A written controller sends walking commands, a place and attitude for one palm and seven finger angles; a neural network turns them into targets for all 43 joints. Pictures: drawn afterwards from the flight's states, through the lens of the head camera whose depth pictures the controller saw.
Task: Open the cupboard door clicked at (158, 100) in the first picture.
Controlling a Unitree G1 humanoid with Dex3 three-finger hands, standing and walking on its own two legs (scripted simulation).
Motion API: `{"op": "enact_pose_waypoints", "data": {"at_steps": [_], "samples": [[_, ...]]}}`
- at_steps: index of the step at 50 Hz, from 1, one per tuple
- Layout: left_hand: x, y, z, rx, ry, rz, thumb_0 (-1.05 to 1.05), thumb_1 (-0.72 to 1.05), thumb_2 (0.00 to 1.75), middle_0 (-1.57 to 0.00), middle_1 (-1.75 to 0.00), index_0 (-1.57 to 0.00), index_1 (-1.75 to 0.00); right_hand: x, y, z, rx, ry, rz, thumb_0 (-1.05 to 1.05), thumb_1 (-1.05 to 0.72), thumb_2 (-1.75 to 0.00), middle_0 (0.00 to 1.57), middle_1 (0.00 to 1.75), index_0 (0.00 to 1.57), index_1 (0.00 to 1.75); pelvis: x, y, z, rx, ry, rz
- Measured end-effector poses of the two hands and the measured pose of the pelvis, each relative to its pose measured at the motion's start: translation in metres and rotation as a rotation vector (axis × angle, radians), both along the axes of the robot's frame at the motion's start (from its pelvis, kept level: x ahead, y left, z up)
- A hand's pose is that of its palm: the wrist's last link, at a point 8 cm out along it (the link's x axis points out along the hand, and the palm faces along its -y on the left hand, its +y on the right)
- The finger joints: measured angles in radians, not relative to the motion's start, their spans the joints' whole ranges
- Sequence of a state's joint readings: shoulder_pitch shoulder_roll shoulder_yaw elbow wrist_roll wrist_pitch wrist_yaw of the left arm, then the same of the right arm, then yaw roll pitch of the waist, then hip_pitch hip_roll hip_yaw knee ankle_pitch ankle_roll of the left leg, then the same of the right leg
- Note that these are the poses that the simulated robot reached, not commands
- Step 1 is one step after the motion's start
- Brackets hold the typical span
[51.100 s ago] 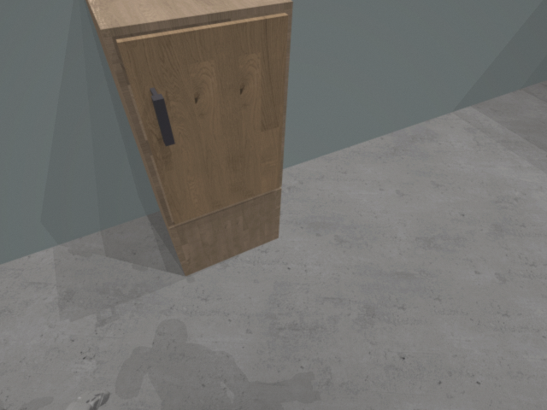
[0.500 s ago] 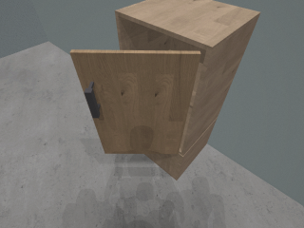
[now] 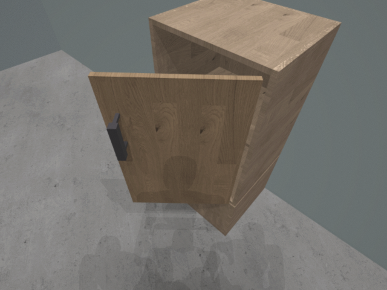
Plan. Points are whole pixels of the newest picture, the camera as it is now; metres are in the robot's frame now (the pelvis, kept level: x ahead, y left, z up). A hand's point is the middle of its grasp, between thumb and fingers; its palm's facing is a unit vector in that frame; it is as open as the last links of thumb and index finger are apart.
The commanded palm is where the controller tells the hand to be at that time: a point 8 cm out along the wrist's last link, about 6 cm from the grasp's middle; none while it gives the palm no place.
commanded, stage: come to a stop and stand still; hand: left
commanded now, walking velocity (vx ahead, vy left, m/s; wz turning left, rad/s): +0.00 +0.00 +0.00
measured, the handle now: (119, 137) +0.48 +0.24 +0.01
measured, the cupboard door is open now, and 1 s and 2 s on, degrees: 42 42 42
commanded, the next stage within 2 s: look again from close up in 0.14 s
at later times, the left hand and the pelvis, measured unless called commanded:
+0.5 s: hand out of the picture +0.01 +0.17 -0.17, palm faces +0.02 -0.98 -0.20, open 7.4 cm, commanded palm none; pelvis +0.00 -0.01 +0.00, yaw +0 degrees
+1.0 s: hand out of the picture -0.02 +0.16 -0.18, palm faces +0.04 -0.98 -0.19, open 7.4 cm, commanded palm none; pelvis -0.01 -0.01 +0.00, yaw +0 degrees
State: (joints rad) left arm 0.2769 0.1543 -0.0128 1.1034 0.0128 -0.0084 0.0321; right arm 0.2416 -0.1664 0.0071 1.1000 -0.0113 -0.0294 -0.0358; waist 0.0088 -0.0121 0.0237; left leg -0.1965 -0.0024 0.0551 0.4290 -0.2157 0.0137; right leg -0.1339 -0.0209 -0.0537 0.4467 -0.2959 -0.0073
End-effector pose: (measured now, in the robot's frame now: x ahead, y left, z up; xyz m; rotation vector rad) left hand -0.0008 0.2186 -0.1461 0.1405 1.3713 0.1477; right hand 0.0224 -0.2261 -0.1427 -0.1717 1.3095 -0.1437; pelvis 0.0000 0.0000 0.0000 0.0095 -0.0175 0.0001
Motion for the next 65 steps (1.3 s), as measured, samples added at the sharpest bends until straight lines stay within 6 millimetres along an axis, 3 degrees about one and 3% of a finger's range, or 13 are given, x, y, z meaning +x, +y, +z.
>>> {"op": "enact_pose_waypoints", "data": {"at_steps": [7,17,29,46,55,65], "samples": [[0.009,0.004,0.003,0.014,-0.013,-0.006,0.01,0.91,0.90,-0.20,-0.30,-0.20,-0.30,0.005,-0.002,0.000,0.001,0.004,0.004,0.01,-0.93,-0.90,0.20,0.30,0.20,0.30,0.003,-0.002,0.001,0.000,-0.002,0.000],[0.010,0.003,0.005,0.024,-0.009,-0.007,0.01,0.91,0.90,-0.20,-0.30,-0.20,-0.30,-0.008,-0.002,-0.002,0.014,0.049,-0.001,0.00,-0.92,-0.90,0.20,0.30,0.20,0.30,0.003,-0.005,0.002,0.001,-0.005,0.002],[0.000,-0.007,0.003,0.008,0.005,0.001,0.01,0.91,0.90,-0.20,-0.30,-0.20,-0.30,-0.023,-0.002,-0.002,0.024,0.088,-0.007,0.00,-0.92,-0.90,0.20,0.30,0.20,0.30,0.001,-0.010,0.003,0.000,-0.010,0.007],[-0.019,-0.016,0.001,-0.008,0.035,0.021,0.01,0.91,0.90,-0.20,-0.30,-0.20,-0.30,-0.028,-0.004,-0.001,0.020,0.093,-0.008,0.01,-0.92,-0.90,0.20,0.30,0.20,0.30,-0.005,-0.014,0.003,-0.001,-0.010,0.010],[-0.021,-0.002,-0.001,0.036,-0.006,-0.006,0.01,0.91,0.90,-0.20,-0.30,-0.20,-0.30,-0.023,-0.008,-0.009,0.013,0.025,-0.027,0.01,-0.92,-0.90,0.20,0.30,0.20,0.30,-0.024,-0.005,-0.007,-0.024,-0.004,0.000],[-0.001,0.030,-0.002,0.045,-0.089,-0.031,0.01,0.91,0.90,-0.20,-0.30,-0.20,-0.30,-0.028,0.016,-0.009,0.021,-0.027,-0.008,0.01,-0.93,-0.90,0.20,0.30,0.20,0.30,-0.023,0.016,-0.011,-0.017,-0.016,0.007]]}}
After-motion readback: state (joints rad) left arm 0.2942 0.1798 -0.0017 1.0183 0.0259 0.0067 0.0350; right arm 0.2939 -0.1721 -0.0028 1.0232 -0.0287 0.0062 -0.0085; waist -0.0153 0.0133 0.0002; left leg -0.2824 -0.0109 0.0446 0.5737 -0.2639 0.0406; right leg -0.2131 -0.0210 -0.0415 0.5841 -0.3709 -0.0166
